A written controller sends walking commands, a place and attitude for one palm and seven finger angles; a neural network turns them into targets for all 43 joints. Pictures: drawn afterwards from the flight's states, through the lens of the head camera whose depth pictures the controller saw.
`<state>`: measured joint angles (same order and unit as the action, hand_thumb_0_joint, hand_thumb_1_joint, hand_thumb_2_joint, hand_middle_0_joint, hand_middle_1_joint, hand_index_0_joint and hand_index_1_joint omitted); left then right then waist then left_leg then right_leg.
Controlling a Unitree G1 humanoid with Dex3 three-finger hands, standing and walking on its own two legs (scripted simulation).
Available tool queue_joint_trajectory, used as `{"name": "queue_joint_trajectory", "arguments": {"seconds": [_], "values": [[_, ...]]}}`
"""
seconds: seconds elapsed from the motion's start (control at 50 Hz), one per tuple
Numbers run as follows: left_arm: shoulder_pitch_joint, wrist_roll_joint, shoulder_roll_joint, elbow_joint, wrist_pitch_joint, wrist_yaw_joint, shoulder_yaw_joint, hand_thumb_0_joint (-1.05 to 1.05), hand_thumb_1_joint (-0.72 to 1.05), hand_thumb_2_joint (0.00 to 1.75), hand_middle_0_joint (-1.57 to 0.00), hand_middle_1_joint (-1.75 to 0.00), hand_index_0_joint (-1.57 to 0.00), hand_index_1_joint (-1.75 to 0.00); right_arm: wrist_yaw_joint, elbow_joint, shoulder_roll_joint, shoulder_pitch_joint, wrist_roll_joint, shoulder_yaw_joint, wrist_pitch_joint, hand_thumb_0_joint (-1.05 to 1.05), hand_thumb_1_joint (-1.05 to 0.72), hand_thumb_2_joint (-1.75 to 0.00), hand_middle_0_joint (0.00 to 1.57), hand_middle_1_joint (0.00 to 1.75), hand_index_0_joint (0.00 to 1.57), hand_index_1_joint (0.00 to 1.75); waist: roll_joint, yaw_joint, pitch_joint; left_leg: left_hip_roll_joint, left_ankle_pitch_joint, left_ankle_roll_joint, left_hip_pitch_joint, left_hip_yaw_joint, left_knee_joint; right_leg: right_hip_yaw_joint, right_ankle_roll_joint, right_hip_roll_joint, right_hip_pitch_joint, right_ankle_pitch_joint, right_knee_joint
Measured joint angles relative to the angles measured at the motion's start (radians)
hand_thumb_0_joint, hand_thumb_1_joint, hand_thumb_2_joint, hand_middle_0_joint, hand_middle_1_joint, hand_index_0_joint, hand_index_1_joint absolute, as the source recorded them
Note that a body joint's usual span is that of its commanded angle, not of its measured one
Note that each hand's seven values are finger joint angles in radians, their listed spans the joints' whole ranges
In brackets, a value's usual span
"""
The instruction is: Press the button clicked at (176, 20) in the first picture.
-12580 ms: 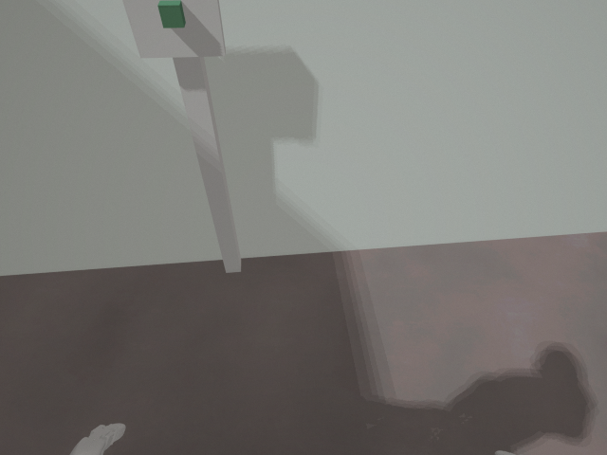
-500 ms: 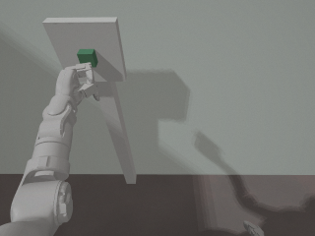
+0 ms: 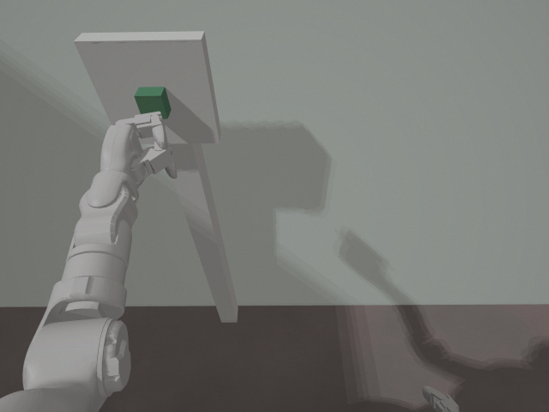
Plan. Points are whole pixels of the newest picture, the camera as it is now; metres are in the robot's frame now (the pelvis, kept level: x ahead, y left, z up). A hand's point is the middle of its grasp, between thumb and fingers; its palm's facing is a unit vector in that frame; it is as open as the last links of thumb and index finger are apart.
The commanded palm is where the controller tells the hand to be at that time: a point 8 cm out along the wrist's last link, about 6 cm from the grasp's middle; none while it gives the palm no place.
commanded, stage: aim a knuckle at the button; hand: left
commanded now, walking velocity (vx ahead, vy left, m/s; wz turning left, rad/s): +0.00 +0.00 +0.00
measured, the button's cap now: (154, 101) +0.53 +0.20 +0.20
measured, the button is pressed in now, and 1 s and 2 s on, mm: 0 6 0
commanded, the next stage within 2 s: press the button with the knuckle in 0.16 s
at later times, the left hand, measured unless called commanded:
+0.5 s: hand (162, 145) +0.44 +0.18 +0.17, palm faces +0.04 -1.00 -0.01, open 3.1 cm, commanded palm +0.42 +0.22 +0.16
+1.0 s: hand (169, 135) +0.48 +0.18 +0.17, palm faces +0.03 -1.00 +0.00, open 3.4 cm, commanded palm +0.47 +0.22 +0.16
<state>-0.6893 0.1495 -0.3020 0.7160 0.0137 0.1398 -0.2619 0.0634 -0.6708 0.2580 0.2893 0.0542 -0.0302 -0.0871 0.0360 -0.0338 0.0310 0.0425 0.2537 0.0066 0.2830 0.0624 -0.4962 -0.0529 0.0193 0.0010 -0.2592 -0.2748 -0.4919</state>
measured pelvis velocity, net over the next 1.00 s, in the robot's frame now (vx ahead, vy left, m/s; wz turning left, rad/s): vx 0.00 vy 0.01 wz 0.01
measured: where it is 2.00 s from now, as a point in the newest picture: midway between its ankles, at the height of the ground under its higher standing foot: outside the picture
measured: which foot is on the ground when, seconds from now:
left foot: down 0.00-1.00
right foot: down 0.00-1.00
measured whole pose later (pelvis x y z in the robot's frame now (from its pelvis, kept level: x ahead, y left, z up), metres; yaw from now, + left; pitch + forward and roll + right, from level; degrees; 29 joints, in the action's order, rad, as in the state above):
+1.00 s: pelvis +0.00 +0.01 -0.01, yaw +0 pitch +7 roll -1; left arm -0.96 0.10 -0.41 1.11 0.16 0.18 -0.33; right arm 0.05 -0.72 0.27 0.39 0.03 -0.03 -0.09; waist 0.03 -0.09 0.04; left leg 0.04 0.27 0.00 0.43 0.05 -0.57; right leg -0.06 0.01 0.00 -0.39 -0.28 -0.54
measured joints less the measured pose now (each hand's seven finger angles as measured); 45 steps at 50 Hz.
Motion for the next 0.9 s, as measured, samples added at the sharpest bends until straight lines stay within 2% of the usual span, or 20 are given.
{"name": "queue_joint_trajectory", "arguments": {"seconds": [0.18, 0.26, 0.38, 0.6, 0.76, 0.9], "values": [[-0.040, -0.001, 0.013, 0.055, 0.000, -0.008, 0.020, 0.02, 0.90, 0.90, -1.30, -1.50, -1.30, -1.50, -0.006, 0.009, -0.001, -0.011, -0.001, -0.007, 0.001, 0.01, -0.91, -0.90, 0.20, 0.30, 0.20, 0.30, -0.001, 0.004, 0.008, -0.006, 0.002, -0.003, 0.017, -0.005, -0.011, -0.004, -0.003, 0.006, -0.015, -0.004, -0.012], [-0.032, -0.007, 0.018, 0.055, 0.012, -0.012, 0.007, 0.02, 0.90, 0.90, -1.30, -1.50, -1.30, -1.50, -0.007, 0.008, -0.003, -0.006, -0.005, -0.009, 0.005, 0.01, -0.91, -0.90, 0.20, 0.30, 0.20, 0.30, -0.006, 0.000, 0.007, -0.005, 0.005, -0.004, 0.019, -0.002, -0.014, -0.001, -0.004, 0.006, -0.019, -0.007, -0.017], [-0.033, -0.016, -0.009, 0.054, 0.028, -0.012, -0.012, 0.02, 0.90, 0.90, -1.30, -1.50, -1.30, -1.50, -0.003, 0.003, -0.003, 0.011, -0.005, -0.007, 0.008, 0.01, -0.91, -0.90, 0.20, 0.30, 0.20, 0.30, -0.010, -0.009, 0.002, -0.002, 0.009, -0.003, 0.018, 0.000, -0.019, 0.001, -0.003, 0.003, -0.017, -0.007, -0.016], [-0.126, -0.005, -0.050, 0.175, 0.020, 0.022, -0.016, 0.02, 0.90, 0.90, -1.30, -1.50, -1.30, -1.50, -0.001, -0.019, 0.013, 0.039, -0.004, 0.000, 0.009, 0.01, -0.91, -0.90, 0.20, 0.30, 0.20, 0.30, -0.007, -0.020, 0.005, -0.005, 0.008, -0.006, 0.050, -0.008, -0.030, -0.007, -0.006, 0.005, -0.040, -0.004, -0.017], [-0.206, -0.035, -0.074, 0.283, 0.086, 0.016, -0.045, 0.02, 0.90, 0.90, -1.30, -1.50, -1.31, -1.50, -0.007, -0.023, 0.014, 0.051, -0.017, -0.001, -0.003, 0.01, -0.91, -0.90, 0.20, 0.30, 0.20, 0.30, -0.015, -0.045, -0.002, -0.002, 0.012, -0.008, 0.094, -0.006, -0.051, -0.004, -0.007, 0.004, -0.085, -0.005, -0.036], [-0.256, -0.050, -0.105, 0.362, 0.131, 0.037, -0.059, 0.02, 0.90, 0.90, -1.30, -1.50, -1.39, -1.50, -0.013, -0.035, 0.017, 0.085, -0.022, 0.003, -0.003, 0.01, -0.91, -0.90, 0.20, 0.30, 0.20, 0.30, -0.012, -0.057, 0.004, -0.002, 0.018, -0.009, 0.128, -0.007, -0.068, -0.003, -0.008, 0.004, -0.117, -0.009, -0.049]]}}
